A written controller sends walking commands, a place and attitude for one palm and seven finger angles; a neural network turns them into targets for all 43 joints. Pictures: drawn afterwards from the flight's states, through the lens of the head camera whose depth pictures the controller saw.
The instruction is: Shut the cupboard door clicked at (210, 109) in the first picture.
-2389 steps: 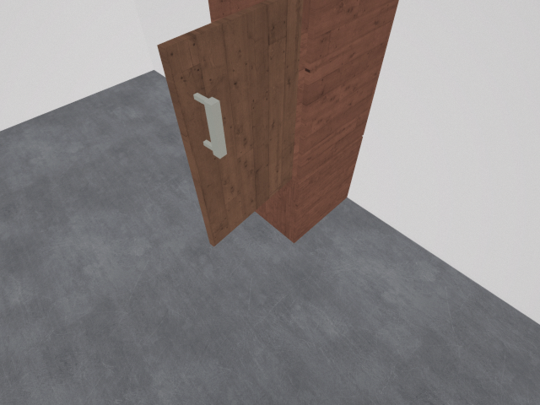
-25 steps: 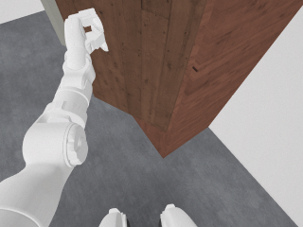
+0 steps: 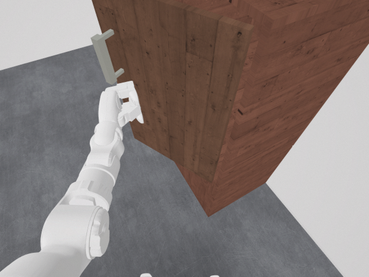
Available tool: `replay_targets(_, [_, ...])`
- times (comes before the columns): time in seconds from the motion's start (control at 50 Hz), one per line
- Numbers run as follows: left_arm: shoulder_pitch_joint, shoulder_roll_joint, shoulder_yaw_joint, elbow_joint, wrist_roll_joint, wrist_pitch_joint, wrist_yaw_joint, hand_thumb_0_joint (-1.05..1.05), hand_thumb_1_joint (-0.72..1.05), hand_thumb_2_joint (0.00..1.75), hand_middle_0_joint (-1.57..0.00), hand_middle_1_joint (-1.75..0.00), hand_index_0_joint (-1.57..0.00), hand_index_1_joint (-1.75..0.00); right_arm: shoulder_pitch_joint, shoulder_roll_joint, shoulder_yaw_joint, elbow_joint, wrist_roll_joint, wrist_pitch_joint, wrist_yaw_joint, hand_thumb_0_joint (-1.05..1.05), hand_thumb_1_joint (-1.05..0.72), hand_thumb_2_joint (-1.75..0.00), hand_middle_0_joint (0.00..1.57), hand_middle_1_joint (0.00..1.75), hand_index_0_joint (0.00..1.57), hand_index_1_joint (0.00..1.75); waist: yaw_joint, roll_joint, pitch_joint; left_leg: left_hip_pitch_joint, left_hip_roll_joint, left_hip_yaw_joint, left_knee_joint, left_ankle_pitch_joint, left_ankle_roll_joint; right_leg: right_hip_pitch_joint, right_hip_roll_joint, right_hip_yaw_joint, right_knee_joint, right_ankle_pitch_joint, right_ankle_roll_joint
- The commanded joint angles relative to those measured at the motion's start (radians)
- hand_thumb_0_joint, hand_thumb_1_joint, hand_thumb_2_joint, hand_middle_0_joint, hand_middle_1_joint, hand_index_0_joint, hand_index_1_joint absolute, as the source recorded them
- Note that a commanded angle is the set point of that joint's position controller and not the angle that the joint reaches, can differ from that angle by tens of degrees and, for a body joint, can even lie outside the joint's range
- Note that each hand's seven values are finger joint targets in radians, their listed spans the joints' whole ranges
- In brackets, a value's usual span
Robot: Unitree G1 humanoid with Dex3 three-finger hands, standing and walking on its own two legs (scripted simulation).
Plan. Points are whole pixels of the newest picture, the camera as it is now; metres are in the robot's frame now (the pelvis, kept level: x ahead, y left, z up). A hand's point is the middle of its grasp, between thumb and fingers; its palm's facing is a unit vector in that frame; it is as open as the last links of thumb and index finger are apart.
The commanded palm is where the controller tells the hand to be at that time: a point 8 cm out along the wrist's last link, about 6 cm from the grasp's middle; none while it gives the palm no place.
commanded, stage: pull the fist back off the door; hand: left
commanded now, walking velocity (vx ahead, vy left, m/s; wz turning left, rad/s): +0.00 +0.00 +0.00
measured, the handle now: (110, 57) +0.63 +0.17 +0.11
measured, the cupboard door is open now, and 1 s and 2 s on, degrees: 27 27 27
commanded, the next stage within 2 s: draw the hand back to the body in 0.14 s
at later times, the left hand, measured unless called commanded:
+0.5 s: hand (118, 117) +0.41 +0.12 +0.12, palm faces +0.00 -1.00 -0.03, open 3.1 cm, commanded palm +0.37 +0.17 +0.13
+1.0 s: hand (47, 177) +0.27 +0.20 +0.16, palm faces +0.17 -0.96 -0.21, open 3.2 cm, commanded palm +0.24 +0.25 +0.17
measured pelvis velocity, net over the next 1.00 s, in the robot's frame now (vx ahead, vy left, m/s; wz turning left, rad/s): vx -0.01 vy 0.02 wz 0.01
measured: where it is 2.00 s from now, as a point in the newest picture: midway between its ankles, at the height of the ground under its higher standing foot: outside the picture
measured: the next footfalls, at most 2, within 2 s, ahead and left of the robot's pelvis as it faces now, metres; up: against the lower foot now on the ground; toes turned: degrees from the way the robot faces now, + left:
none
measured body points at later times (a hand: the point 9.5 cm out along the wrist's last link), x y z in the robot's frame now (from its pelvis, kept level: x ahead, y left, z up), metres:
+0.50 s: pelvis +0.00 +0.01 +0.01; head +0.02 -0.01 +0.46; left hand +0.41 +0.17 +0.13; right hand +0.06 -0.24 -0.12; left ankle +0.01 +0.13 -0.71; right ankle -0.02 -0.10 -0.71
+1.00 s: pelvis -0.01 +0.02 +0.03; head -0.03 +0.00 +0.48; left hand +0.26 +0.25 +0.17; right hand +0.20 -0.19 -0.04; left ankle +0.01 +0.13 -0.71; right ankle -0.02 -0.10 -0.71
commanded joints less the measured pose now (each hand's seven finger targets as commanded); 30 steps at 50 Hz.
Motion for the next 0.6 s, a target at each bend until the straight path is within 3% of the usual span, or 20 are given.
replay_targets(0.0, [-0.611,0.107,-0.063,-0.479,-0.002,-0.182,0.028,0.00,0.90,0.90,-1.30,-1.50,-1.30,-1.50,0.050,-0.087,-0.042,-0.068,0.006,-0.060,-0.013,0.00,-0.90,-0.90,0.20,0.30,0.20,0.30,-0.032,0.041,-0.486,0.387,-0.049,0.009,-0.009,0.322,0.047,0.102,0.003,0.016,-0.069,0.485,0.031])
replay_targets(0.04, [-0.535,0.094,-0.074,-0.403,0.018,-0.164,0.036,0.00,0.90,0.90,-1.30,-1.50,-1.30,-1.50,0.036,-0.089,-0.041,-0.050,0.005,-0.063,-0.010,0.00,-0.90,-0.90,0.20,0.30,0.20,0.30,-0.029,0.018,-0.427,0.368,-0.046,0.004,-0.023,0.283,0.043,0.071,0.002,0.008,-0.072,0.443,0.033])
replay_targets(0.12, [-0.448,0.156,-0.016,-0.216,0.034,-0.058,0.039,0.00,0.90,0.90,-1.30,-1.50,-1.30,-1.50,0.017,-0.097,-0.029,-0.051,0.020,-0.038,-0.019,0.00,-0.90,-0.90,0.20,0.30,0.20,0.30,-0.019,-0.074,-0.318,0.252,-0.055,0.017,-0.058,0.207,0.047,0.105,-0.014,0.020,-0.107,0.408,0.041])
replay_targets(0.14, [-0.443,0.122,-0.038,-0.174,0.024,-0.027,0.037,0.00,0.90,0.90,-1.30,-1.50,-1.30,-1.50,0.011,-0.094,-0.025,-0.055,0.018,-0.034,-0.020,0.00,-0.90,-0.90,0.20,0.30,0.20,0.30,-0.023,-0.102,-0.283,0.229,-0.056,0.018,-0.067,0.182,0.046,0.109,-0.015,0.020,-0.120,0.387,0.043])
replay_targets(0.2, [-0.458,0.132,-0.001,-0.137,-0.007,0.000,0.030,0.00,0.90,0.90,-1.30,-1.50,-1.30,-1.50,0.000,-0.096,-0.019,-0.069,0.022,-0.028,-0.025,0.00,-0.90,-0.90,0.20,0.30,0.20,0.30,-0.011,-0.115,-0.265,0.221,-0.057,0.017,-0.080,0.177,0.045,0.122,-0.017,0.023,-0.137,0.370,0.039])
replay_targets(0.24, [-0.469,0.120,0.004,-0.182,-0.027,-0.029,0.025,0.00,0.90,0.90,-1.30,-1.50,-1.30,-1.50,-0.008,-0.091,-0.017,-0.079,0.017,-0.037,-0.025,0.00,-0.90,-0.90,0.20,0.30,0.20,0.30,0.000,-0.107,-0.311,0.243,-0.056,0.016,-0.074,0.219,0.043,0.143,-0.014,0.019,-0.117,0.418,0.034])
replay_targets(0.26, [-0.433,0.118,0.009,-0.222,-0.030,-0.053,0.017,0.00,0.90,0.90,-1.30,-1.50,-1.30,-1.50,-0.012,-0.090,-0.017,-0.091,0.016,-0.043,-0.021,0.00,-0.90,-0.90,0.20,0.30,0.20,0.30,0.018,-0.094,-0.347,0.262,-0.057,0.017,-0.073,0.243,0.041,0.160,-0.013,0.016,-0.108,0.439,0.030])
replay_targets(0.3, [-0.321,0.166,0.045,-0.290,-0.024,-0.093,0.006,0.00,0.90,0.90,-1.30,-1.50,-1.30,-1.50,-0.011,-0.094,-0.018,-0.109,0.011,-0.048,-0.019,0.00,-0.90,-0.90,0.20,0.30,0.20,0.30,0.053,-0.079,-0.396,0.287,-0.055,0.020,-0.072,0.297,0.042,0.205,-0.010,0.013,-0.088,0.489,0.024])
replay_targets(0.32, [-0.291,0.175,0.043,-0.341,-0.018,-0.108,-0.003,0.00,0.90,0.90,-1.30,-1.50,-1.30,-1.50,-0.018,-0.092,-0.018,-0.117,0.013,-0.050,-0.016,0.00,-0.90,-0.90,0.20,0.30,0.20,0.30,0.056,-0.072,-0.416,0.296,-0.052,0.024,-0.075,0.306,0.042,0.213,-0.011,0.016,-0.084,0.502,0.026])
replay_targets(0.38, [-0.162,0.159,0.009,-0.470,-0.002,-0.094,-0.033,0.00,0.90,0.90,-1.30,-1.50,-1.30,-1.50,-0.040,-0.085,-0.025,-0.145,0.022,-0.049,-0.012,0.00,-0.90,-0.90,0.20,0.30,0.20,0.30,0.077,-0.039,-0.422,0.321,-0.049,0.037,-0.084,0.337,0.045,0.245,-0.011,0.017,-0.088,0.538,0.026])
replay_targets(0.44, [-0.076,0.127,-0.024,-0.623,-0.035,-0.034,-0.058,0.00,0.90,0.90,-1.30,-1.50,-1.30,-1.50,-0.077,-0.080,-0.026,-0.168,0.037,-0.047,-0.017,0.00,-0.90,-0.90,0.20,0.30,0.20,0.30,0.079,-0.053,-0.384,0.359,-0.041,0.038,-0.112,0.336,0.048,0.263,-0.008,0.008,-0.121,0.523,0.032])
replay_targets(0.5, [-0.017,0.150,-0.015,-0.755,-0.079,0.028,-0.075,0.00,0.90,0.90,-1.30,-1.50,-1.30,-1.50,-0.120,-0.084,-0.021,-0.182,0.049,-0.050,-0.041,0.00,-0.90,-0.90,0.20,0.30,0.20,0.30,0.083,-0.091,-0.318,0.368,-0.039,0.036,-0.147,0.298,0.054,0.295,-0.008,0.004,-0.165,0.474,0.036])
replay_targets(0.54, [-0.023,0.114,-0.060,-0.814,-0.085,0.059,-0.083,0.00,0.90,0.90,-1.30,-1.50,-1.30,-1.50,-0.158,-0.073,-0.012,-0.178,0.055,-0.059,-0.054,0.00,-0.90,-0.90,0.20,0.30,0.20,0.30,0.072,-0.055,-0.235,0.380,-0.037,0.032,-0.172,0.243,0.055,0.252,-0.008,0.003,-0.194,0.399,0.036])
replay_targets(0.58, [0.010,0.136,-0.048,-0.847,-0.086,0.086,-0.085,0.00,0.90,0.90,-1.30,-1.50,-1.30,-1.50,-0.180,-0.075,-0.006,-0.174,0.056,-0.071,-0.065,0.00,-0.90,-0.90,0.20,0.30,0.20,0.30,0.077,-0.032,-0.187,0.394,-0.037,0.020,-0.190,0.197,0.056,0.227,-0.007,0.000,-0.216,0.325,0.033])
